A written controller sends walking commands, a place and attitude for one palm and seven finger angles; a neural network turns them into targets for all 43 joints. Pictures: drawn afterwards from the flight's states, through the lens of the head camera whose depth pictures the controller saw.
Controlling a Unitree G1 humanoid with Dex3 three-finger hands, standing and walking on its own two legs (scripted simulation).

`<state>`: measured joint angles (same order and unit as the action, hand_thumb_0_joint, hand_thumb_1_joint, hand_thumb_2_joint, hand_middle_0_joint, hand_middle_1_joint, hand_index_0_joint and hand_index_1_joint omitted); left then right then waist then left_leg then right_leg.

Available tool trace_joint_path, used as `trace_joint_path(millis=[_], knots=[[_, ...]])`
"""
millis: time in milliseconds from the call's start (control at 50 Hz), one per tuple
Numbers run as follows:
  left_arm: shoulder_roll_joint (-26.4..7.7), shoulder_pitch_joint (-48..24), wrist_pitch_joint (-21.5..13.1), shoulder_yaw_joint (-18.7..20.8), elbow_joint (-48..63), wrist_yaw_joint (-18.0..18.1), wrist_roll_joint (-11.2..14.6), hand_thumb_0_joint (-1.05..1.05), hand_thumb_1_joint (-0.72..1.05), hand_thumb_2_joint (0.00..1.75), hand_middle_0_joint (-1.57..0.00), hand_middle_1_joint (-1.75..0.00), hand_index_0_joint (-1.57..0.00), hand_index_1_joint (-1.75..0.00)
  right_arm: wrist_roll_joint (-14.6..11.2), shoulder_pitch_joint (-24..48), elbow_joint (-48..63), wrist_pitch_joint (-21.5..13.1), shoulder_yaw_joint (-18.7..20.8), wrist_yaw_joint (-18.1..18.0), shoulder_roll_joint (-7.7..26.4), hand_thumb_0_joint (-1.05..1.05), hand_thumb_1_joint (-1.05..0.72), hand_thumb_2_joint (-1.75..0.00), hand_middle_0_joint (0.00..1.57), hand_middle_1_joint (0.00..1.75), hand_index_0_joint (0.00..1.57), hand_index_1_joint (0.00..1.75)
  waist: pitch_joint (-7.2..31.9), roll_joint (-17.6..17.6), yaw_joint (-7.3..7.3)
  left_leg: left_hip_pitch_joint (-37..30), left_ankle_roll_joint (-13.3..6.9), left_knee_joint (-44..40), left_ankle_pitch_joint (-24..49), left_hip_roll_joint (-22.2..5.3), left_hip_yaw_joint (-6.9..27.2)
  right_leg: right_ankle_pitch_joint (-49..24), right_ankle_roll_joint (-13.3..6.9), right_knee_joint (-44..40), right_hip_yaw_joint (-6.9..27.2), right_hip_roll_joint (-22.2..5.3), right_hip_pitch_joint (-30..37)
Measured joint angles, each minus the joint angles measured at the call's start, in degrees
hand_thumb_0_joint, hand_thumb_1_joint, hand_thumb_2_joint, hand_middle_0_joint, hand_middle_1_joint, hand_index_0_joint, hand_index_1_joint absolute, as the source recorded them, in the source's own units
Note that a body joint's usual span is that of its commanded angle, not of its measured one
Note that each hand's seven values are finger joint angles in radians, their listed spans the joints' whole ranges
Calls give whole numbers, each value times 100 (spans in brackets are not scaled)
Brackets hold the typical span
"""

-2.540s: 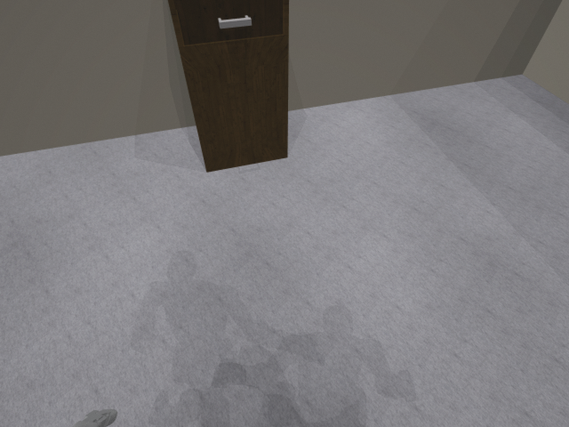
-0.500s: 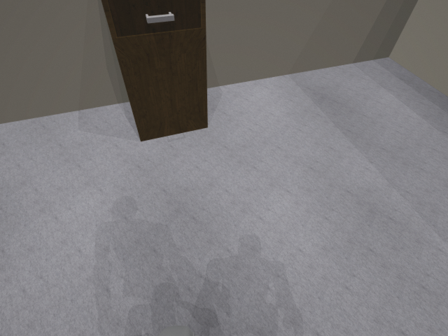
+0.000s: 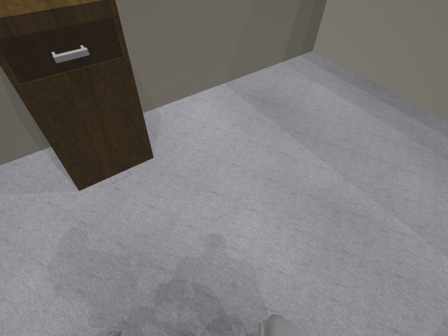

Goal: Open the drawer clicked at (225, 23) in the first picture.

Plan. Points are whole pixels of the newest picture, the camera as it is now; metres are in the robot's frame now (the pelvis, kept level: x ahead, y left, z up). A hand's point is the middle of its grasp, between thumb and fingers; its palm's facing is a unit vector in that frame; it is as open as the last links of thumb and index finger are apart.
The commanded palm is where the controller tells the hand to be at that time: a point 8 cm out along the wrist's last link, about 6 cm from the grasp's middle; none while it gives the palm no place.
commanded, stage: walk to a spot facing it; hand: left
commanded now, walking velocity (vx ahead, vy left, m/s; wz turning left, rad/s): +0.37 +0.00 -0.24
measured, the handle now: (70, 53) +1.05 +0.63 -0.03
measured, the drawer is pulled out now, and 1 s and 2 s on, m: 0.00 0.00 0.00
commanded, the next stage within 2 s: turn to face it in 0.94 s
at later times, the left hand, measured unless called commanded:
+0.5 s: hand (158, 295) +0.24 +0.16 -0.18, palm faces +0.01 -0.98 -0.20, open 7.2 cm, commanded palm none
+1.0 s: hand (179, 191) +0.53 +0.15 -0.17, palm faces -0.16 -0.97 -0.19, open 7.3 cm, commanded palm none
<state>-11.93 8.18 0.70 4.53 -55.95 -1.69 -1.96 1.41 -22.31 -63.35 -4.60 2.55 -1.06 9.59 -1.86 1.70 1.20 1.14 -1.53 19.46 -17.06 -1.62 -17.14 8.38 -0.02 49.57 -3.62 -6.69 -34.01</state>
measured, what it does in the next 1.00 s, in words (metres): walks ahead: right foot, then left foot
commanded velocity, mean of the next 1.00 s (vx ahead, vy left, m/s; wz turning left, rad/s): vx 0.35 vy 0.00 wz -0.18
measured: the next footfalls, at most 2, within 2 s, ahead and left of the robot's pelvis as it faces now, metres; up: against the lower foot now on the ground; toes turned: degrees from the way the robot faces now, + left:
right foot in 0.16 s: +0.22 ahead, -0.14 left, +0.00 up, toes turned -11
left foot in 0.60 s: +0.39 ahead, +0.10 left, +0.00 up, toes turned +8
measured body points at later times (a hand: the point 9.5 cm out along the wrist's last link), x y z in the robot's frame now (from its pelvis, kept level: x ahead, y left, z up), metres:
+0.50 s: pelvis +0.22 -0.03 +0.00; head +0.23 -0.02 +0.45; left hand +0.24 +0.21 -0.16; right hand +0.25 -0.28 -0.15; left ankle +0.31 +0.10 -0.71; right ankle +0.18 -0.13 -0.74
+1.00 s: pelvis +0.43 -0.03 +0.00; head +0.45 -0.03 +0.45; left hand +0.53 +0.20 -0.15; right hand +0.32 -0.22 -0.16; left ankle +0.36 +0.09 -0.74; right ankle +0.53 -0.18 -0.70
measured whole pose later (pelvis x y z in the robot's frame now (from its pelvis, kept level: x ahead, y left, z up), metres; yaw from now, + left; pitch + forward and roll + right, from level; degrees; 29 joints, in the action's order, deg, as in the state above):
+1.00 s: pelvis +0.43 -0.03 +0.00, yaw -11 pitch -1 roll +1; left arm -10.6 10.2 1.0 4.6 -59.3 -1.6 -1.6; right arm 1.5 -23.6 -65.1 -3.6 2.2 -0.8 6.5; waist -4.2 0.7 1.4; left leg -1.5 1.3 19.3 -18.8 -4.3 -18.3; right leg 9.6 0.1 44.0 -5.8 -6.8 -32.1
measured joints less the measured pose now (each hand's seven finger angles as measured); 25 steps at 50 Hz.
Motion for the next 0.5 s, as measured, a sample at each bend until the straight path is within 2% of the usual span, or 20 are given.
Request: trace_joint_path(millis=[100,140,160,180,220,240,280,320,380,440,500], knots=[[91,-372,-5,-73,49,-24,20,0,92,90,-20,-30,-19,-30,50,-409,-203,70,-54,25,-83,0,-91,-90,19,30,20,30,-204,-123,267,-432,255,87,-451,-172,-166,279,-183,-1033,-203,155,430],[133,-443,-97,-115,76,-33,15,0,91,90,-20,-30,-19,-30,41,-581,-303,118,-80,39,-130,0,-91,-90,20,30,20,30,-262,-197,302,-480,387,475,-784,-368,-197,379,-317,-1451,-360,333,798],[131,-447,-188,-138,92,-35,5,0,91,90,-20,-30,-19,-30,16,-675,-359,148,-93,59,-179,0,-91,-90,20,30,20,30,-264,-176,294,-337,402,1015,-978,-488,-167,179,-417,-1659,-408,375,999],[150,-450,-289,-141,96,-11,13,0,91,90,-20,-30,-19,-30,-22,-683,-408,200,-111,80,-215,0,-91,-90,20,30,20,30,-299,-174,255,-10,363,1937,-1071,-595,26,44,-455,-1497,-425,408,977],[212,-372,-392,-174,64,35,87,0,91,90,-20,-30,-19,-30,-70,-550,-450,303,-109,103,-237,1,-91,-90,20,30,20,30,-371,-205,234,822,246,3875,-1081,-588,682,336,-452,-1240,-459,488,1071],[243,-288,-399,-193,26,55,109,0,91,90,-20,-30,-20,-30,-71,-448,-434,339,-92,108,-237,1,-91,-90,20,30,20,30,-371,-216,222,1210,208,4535,-908,-565,902,451,-438,-1300,-468,533,1199],[313,-71,-392,-225,-107,105,121,0,91,90,-20,-30,-20,-30,-42,-200,-328,369,-57,108,-210,1,-91,-90,20,30,20,30,-319,-244,200,1861,184,5068,-495,-602,1132,469,-379,-1632,-471,630,1503],[282,129,-453,-69,-151,234,185,-3,95,90,-21,-30,-20,-30,-15,34,-154,361,-25,103,-193,1,-91,-90,20,30,20,30,-211,-276,167,2365,217,4910,-232,-687,1242,401,-376,-2004,-490,718,1772],[140,399,-440,-69,-302,247,112,-4,96,90,-21,-30,-20,-30,9,387,107,356,16,122,-158,1,-91,-90,19,30,20,30,-39,-283,111,2800,294,4183,22,-789,1220,396,-376,-2394,-481,778,2097],[90,653,-415,-111,-469,210,88,-3,95,90,-20,-30,-20,-30,30,701,267,364,59,121,-52,1,-92,-90,19,30,20,30,70,-295,28,2902,330,3309,244,-799,1174,492,-309,-2618,-480,796,2409],[82,900,-403,-139,-591,174,68,-2,94,90,-20,-30,-20,-30,7,925,362,336,88,197,100,2,-94,-90,19,30,20,30,111,-254,-117,2754,308,2511,337,-742,1100,707,-198,-2652,-478,768,2688]])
